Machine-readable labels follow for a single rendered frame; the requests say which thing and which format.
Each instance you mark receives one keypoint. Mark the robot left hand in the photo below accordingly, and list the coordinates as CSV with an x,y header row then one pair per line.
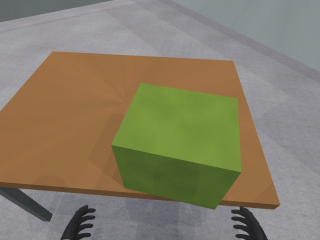
x,y
74,227

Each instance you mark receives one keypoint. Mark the table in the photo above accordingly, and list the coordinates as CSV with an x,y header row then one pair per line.
x,y
56,131

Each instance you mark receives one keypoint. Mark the carton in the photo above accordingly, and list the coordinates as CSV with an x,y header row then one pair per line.
x,y
179,144

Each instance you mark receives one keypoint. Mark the robot right hand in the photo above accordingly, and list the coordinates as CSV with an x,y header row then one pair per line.
x,y
253,227

